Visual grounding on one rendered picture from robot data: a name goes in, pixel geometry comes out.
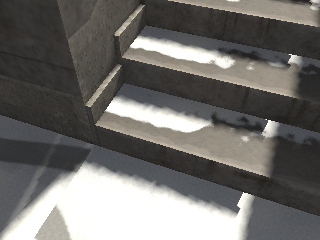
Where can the stairs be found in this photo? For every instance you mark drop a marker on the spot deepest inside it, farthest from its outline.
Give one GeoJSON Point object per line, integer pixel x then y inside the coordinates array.
{"type": "Point", "coordinates": [227, 91]}

